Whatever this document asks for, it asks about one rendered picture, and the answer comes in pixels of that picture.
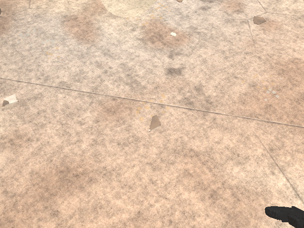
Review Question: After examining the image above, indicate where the robot right hand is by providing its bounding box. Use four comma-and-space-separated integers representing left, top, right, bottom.
265, 206, 304, 228

